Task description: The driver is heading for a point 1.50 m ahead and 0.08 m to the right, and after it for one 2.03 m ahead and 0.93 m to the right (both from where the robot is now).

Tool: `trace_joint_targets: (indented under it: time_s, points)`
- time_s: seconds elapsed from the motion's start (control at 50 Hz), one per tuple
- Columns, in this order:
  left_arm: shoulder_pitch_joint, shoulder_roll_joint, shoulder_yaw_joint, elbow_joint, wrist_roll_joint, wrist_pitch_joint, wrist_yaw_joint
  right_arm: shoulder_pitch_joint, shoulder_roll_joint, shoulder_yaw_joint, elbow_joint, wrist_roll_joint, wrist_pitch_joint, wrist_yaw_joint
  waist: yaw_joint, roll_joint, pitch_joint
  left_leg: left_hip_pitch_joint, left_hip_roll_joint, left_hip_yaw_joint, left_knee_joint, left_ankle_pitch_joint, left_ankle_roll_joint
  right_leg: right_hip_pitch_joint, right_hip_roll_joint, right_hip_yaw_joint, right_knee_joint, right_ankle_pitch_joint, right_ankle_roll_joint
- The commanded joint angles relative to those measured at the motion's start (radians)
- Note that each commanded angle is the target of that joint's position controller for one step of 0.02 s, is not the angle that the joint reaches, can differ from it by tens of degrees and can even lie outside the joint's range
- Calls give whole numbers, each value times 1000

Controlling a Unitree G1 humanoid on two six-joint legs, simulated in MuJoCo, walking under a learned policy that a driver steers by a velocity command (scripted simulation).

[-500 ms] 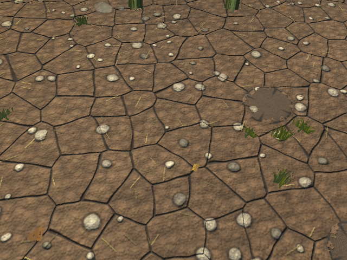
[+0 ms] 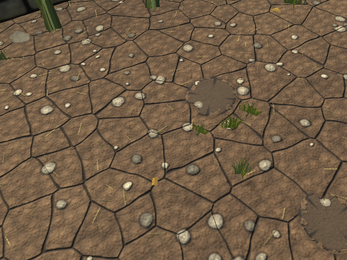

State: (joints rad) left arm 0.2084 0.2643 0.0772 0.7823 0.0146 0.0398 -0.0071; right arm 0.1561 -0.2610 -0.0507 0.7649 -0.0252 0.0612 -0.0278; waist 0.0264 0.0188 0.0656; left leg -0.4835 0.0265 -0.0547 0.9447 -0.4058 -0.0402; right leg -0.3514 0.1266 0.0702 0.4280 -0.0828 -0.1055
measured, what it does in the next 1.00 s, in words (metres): steps on the spot: left foot, then right foot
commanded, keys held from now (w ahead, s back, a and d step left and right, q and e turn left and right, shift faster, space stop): e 0.38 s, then no key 0.02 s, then q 0.34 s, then w+q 0.26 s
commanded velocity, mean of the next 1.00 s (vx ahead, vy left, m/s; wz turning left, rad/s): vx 0.06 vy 0.00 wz -0.13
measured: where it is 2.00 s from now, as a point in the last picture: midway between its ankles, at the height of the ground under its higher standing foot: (169, 237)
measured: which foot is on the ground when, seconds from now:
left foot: up 0.00-0.18, down 0.20-0.60, up 0.62-0.96, down 0.98-1.00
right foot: down 0.00-0.22, up 0.24-0.56, down 0.58-0.96, up 0.98-1.00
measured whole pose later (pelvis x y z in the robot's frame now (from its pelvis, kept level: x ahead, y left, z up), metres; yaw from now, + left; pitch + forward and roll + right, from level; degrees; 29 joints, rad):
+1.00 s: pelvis +0.01 +0.06 -0.01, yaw -3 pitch +0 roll -1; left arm 0.22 0.32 0.07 0.86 0.04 0.01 0.00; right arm 0.26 -0.30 -0.07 0.79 -0.02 0.02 0.06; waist -0.01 -0.04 0.02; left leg -0.24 -0.02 0.05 0.57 -0.36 0.09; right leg -0.20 -0.06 -0.11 0.65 -0.47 -0.02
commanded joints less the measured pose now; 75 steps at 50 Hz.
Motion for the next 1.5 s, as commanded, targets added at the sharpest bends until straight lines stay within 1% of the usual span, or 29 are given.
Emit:
trace_joint_targets:
  time_s: [0.02, 0.18, 0.2, 0.22, 0.24, 0.26, 0.3, 0.42, 0.54, 0.58, 0.6, 0.62, 0.64, 0.68, 0.74, 0.82, 0.94, 0.96, 0.98, 1.0, 1.02, 1.06, 1.12, 1.34, 1.4, 1.44, 1.46, 1.48, 1.5]
  points:
    - [16, 163, 44, -55, 6, -4, 0, 25, -85, -22, -56, 4, -7, -6, 1, -124, -115, -5, -25, 4, -55, 6, 0, 111, -258, 368, -193, -251, -122]
    - [-38, 158, 50, -54, -5, 9, -9, 154, -86, -18, -37, 26, -40, -25, -59, -147, -116, 311, -105, 19, -497, 53, 78, 14, -194, 446, -162, -229, -31]
    - [-42, 135, 44, -59, -16, 7, -4, 185, -121, -26, -32, 17, -47, -35, -71, -100, -108, 401, -38, -33, -641, 69, 97, -59, -135, 401, -115, -318, 27]
    - [-21, 82, 32, -78, -33, 4, 2, 161, -229, -49, -57, 0, -49, -41, -50, 109, -116, 456, 212, -304, -757, -88, 176, -189, -13, 245, 110, -439, 93]
    - [-21, 123, 45, -68, -4, -3, 9, 36, -269, -57, -90, -11, -47, -35, -31, 202, -34, 303, 371, -461, -815, -50, 257, -270, 77, 48, 363, -436, 107]
    - [-28, 175, 58, -58, 24, -4, 6, 20, -191, -38, -97, -10, -48, -30, -13, 85, -27, 220, 346, -373, -772, 85, 275, -194, -7, 70, 525, -396, 115]
    - [52, 147, 56, -23, 21, 8, -13, -64, -124, -16, -115, -2, -53, -23, 48, 74, -42, 217, 218, -167, -708, 288, 218, -154, -6, 56, 686, -305, 118]
    - [-43, 99, 23, -56, 4, 28, -34, 122, -150, -27, -72, 1, -55, -15, -72, 117, -66, 481, 215, -60, -596, 675, 253, -241, -46, -3, 592, -347, 171]
    - [-14, 46, -22, -18, -12, 25, 3, 87, -145, -16, -23, 2, -55, 23, -45, 192, -92, 395, 170, -50, -526, 804, 228, 113, -54, -92, 64, -287, 123]
    - [36, 85, -22, 10, 12, 1, 23, 111, -140, -15, -2, 20, -58, 31, -19, 120, -111, 272, 148, -63, -493, 713, 141, 358, -133, -23, -198, 38, 96]
    - [66, 156, -15, 9, 30, -15, 33, 140, -96, -4, -23, 21, -66, 37, -33, -28, -183, 176, 110, -35, -429, 439, 95, 501, -333, 150, -173, 207, 66]
    - [-29, 208, -4, 13, 0, -13, 41, 141, -46, 12, -30, 33, -63, 35, -75, -218, -132, 187, 14, 47, -484, 91, 72, 358, -410, 161, -88, 417, -30]
    - [-67, 151, -12, 1, -7, -18, 38, 105, -99, 2, -13, 24, -51, 29, -47, -180, -123, 221, 8, 55, -439, 30, 66, 327, -389, 128, -72, 343, -51]
    - [-82, 154, -11, 1, 1, -19, 43, 65, -129, -14, -13, 26, -40, 32, -28, -188, -73, 164, -32, 71, -361, 63, 64, 304, -353, 91, -81, 260, -40]
    - [-44, 147, -9, 12, 2, -17, 53, 103, -109, -24, 0, 20, -22, 39, -10, -206, -60, 80, -42, 73, -115, -136, 61, 297, -410, 84, -65, 414, -103]
    - [-24, 155, 1, 17, 19, -21, 42, 31, -95, -25, -34, 3, -10, 67, 15, -176, -3, -7, 4, 77, -81, -95, 71, 261, -421, 121, -234, -356, -112]
    - [-115, 189, 24, -3, 12, -51, 15, 164, -87, -30, 0, 13, -28, 94, -93, -115, -19, 366, -51, 174, -419, 67, 131, 64, -371, -37, -155, -474, -33]
    - [-118, 161, 18, -5, 17, -51, 14, 265, -107, -39, 47, 5, -38, 88, -128, -48, -31, 505, -84, 157, -465, 33, 145, -46, -319, -100, -14, -529, -6]
    - [-135, 91, -4, -24, 28, -50, 6, 390, -178, -60, 82, -7, -52, 76, -178, 199, -37, 604, 89, -129, -638, -195, 190, -204, -220, -238, 349, -541, 44]
    - [-217, 36, -25, -105, 34, -53, -1, 410, -289, -73, 49, 1, -66, 72, -179, 346, -2, 596, 330, -695, -845, -464, 316, -478, -62, -167, 552, -582, 72]
    - [-229, 99, -16, -107, 40, -62, -7, 326, -247, -65, 31, 1, -61, 61, -140, 172, 73, 495, 348, -689, -883, -507, 354, -495, -149, -35, 635, -470, 67]
    - [-142, 150, -3, -51, 13, -87, -27, 208, -196, -49, -2, 11, -70, 48, -57, 72, 89, 431, 230, -469, -849, -242, 291, -403, -197, -33, 596, -244, 77]
    - [-89, 130, -9, -12, 42, -82, -33, 226, -173, -40, 11, 22, -100, 41, -44, 51, 14, 482, 137, -293, -809, 174, 255, -336, -187, -60, 569, -112, 110]
    - [-339, 69, -51, -103, 14, -81, -48, 378, -139, -19, 114, 8, -130, 23, -127, 78, 58, 546, 130, -127, -803, 648, 222, -309, -152, -173, 198, 54, 81]
    - [-227, 96, -42, -77, 8, -85, -37, 319, -156, -16, 124, 1, -139, 14, -52, 90, 15, 577, 151, -59, -713, 1006, 185, -119, -94, -186, 132, -7, 4]
    - [38, 136, -21, 9, 1, -90, -17, 294, -178, -20, 129, -14, -131, 9, 60, 85, -127, 602, 137, -8, -402, 1252, 159, 127, -24, -194, 104, -82, -38]
    - [192, 161, -9, 49, 11, -96, -5, 282, -176, -17, 125, -10, -130, 9, 132, 47, -203, 472, 115, 25, -166, 1103, 145, 343, -89, -116, 68, -97, -72]
    - [306, 267, 22, 62, 32, -93, 8, 337, -102, 3, 89, 14, -136, 19, 118, -148, -320, 179, 2, 85, 219, 663, 100, 599, -356, 325, 33, -288, -190]
    - [257, 248, 23, 75, 4, -80, -5, 338, -118, -4, 88, 5, -144, 28, 64, -245, -341, -65, -155, 28, 445, -52, 85, 654, -471, 765, -153, -280, -280]
Velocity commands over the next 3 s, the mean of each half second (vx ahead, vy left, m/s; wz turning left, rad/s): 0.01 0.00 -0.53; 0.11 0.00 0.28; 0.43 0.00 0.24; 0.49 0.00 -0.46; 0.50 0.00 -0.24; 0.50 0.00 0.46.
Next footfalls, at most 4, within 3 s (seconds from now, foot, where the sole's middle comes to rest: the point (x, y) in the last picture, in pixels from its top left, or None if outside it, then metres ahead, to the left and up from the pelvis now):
0.20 left None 0.05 0.13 -0.77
0.58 right None -0.01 -0.09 -0.77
0.98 left None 0.04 0.13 -0.77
1.46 right None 0.41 0.01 -0.77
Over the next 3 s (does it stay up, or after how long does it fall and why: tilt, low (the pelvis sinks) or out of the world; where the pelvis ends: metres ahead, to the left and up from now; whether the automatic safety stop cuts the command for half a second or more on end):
stays up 1.06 -0.04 -0.02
